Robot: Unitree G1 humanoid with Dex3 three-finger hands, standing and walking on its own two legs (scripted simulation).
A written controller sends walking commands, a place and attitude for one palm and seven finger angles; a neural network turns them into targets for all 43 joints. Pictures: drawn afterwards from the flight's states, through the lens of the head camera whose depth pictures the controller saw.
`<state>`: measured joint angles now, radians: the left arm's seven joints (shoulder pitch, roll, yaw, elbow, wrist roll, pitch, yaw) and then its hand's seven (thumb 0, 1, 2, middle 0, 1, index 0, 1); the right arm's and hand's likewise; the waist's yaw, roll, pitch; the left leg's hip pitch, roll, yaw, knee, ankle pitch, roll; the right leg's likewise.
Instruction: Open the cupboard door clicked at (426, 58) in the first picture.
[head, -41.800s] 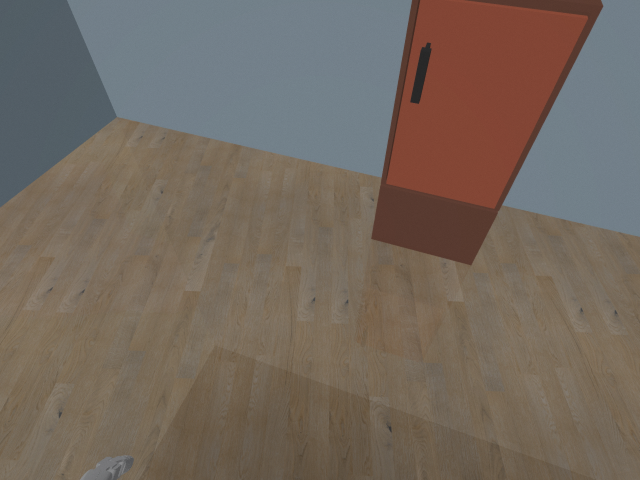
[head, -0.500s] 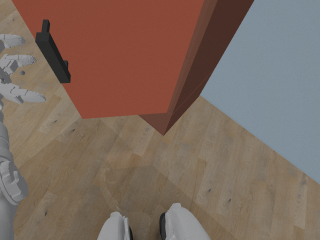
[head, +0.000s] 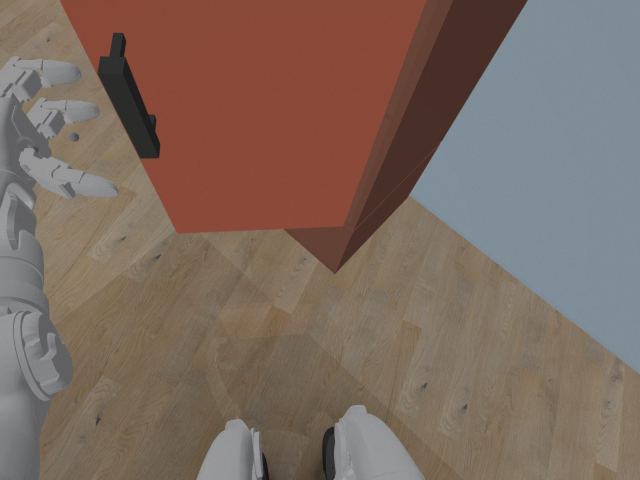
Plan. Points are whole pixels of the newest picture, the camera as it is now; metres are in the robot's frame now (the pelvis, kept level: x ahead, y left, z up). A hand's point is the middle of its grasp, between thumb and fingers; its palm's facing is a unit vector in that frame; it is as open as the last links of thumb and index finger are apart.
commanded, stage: slide the fingers in behind the handle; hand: left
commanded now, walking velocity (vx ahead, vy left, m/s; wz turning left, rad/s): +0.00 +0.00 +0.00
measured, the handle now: (135, 100) +0.56 +0.19 +0.06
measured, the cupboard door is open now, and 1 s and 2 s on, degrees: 48 48 48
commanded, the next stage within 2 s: close the thumb around the handle in 1.64 s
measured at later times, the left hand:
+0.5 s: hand (92, 140) +0.50 +0.23 +0.07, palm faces +0.02 -1.00 -0.01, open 14.0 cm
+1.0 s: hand (131, 136) +0.51 +0.19 +0.06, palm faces +0.01 -1.00 -0.01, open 14.0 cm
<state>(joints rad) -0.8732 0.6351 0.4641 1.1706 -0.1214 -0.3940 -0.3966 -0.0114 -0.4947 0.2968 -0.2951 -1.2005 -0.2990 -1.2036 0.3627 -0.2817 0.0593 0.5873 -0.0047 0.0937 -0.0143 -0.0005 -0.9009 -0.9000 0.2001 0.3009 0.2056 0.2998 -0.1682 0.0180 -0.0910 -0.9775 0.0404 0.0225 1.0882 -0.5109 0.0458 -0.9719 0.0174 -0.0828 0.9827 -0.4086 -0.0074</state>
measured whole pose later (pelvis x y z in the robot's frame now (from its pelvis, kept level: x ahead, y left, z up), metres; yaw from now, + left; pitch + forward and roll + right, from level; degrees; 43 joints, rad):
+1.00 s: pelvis +0.01 +0.00 +0.00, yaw +0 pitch +23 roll -3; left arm -0.86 0.49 0.40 1.13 -0.11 -0.41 -0.26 -0.01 -0.49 0.30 -0.29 -1.20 -0.30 -1.20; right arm 0.38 -0.26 0.05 0.60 -0.02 0.08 0.01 0.00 -0.90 -0.90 0.20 0.30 0.21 0.30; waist -0.17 0.03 -0.11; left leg -0.98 0.04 0.03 1.09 -0.52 0.04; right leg -0.98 0.02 -0.07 1.00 -0.42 -0.01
